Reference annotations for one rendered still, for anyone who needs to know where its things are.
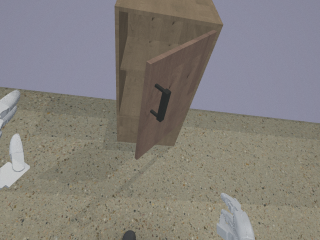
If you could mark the left robot foot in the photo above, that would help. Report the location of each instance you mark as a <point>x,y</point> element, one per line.
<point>129,235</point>

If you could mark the handle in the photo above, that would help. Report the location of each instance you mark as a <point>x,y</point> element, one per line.
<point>166,93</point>

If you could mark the right robot hand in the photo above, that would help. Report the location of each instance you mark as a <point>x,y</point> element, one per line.
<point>239,225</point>

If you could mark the cupboard door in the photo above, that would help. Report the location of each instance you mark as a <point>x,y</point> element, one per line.
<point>177,70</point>

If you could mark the left robot hand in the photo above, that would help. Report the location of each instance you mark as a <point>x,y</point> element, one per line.
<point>11,172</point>

